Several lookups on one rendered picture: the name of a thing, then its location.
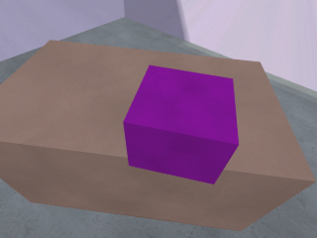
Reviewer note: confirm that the pedestal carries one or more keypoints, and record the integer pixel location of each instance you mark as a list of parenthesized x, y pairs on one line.
[(62, 139)]

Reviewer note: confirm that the carton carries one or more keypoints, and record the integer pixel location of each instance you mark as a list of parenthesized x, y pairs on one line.
[(182, 123)]

